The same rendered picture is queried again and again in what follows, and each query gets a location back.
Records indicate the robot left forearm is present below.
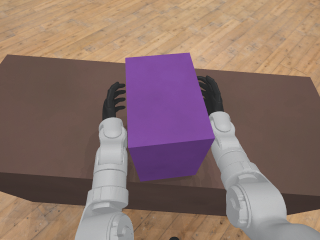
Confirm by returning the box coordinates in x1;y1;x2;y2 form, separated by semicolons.
74;117;129;240

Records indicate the robot right forearm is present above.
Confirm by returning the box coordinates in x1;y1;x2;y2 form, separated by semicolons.
209;111;287;217

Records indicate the pedestal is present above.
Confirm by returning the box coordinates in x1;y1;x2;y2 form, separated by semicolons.
0;54;320;217

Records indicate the right robot upper arm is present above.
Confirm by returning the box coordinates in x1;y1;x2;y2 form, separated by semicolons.
226;182;320;240

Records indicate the left robot upper arm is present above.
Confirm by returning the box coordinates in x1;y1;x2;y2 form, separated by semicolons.
75;211;134;240

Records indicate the left robot hand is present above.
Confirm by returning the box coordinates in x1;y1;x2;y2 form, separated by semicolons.
102;81;126;121

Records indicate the carton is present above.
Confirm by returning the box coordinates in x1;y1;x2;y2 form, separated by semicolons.
125;52;215;182

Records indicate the right robot hand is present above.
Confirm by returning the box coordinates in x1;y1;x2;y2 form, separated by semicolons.
197;75;224;116

